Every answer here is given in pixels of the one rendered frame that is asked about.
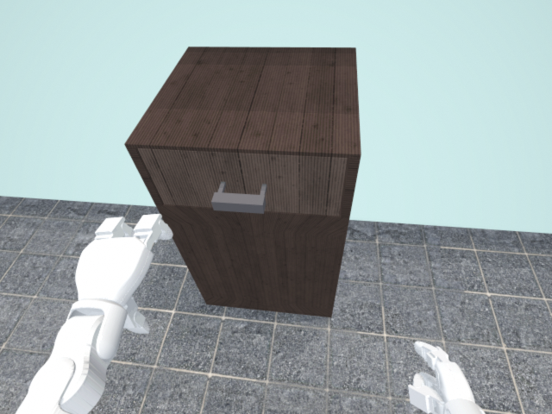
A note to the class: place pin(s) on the drawer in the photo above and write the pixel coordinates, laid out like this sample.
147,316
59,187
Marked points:
295,184

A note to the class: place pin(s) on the cabinet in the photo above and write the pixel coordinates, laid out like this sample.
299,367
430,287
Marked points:
259,100

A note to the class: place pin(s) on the robot right hand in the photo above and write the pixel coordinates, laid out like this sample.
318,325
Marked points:
430,393

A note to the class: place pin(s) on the handle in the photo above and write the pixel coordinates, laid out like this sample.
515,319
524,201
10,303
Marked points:
236,202

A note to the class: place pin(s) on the left robot forearm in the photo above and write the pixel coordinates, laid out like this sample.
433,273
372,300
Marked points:
73,379

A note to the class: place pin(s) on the robot left hand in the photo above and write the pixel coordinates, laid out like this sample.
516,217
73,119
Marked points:
113,265

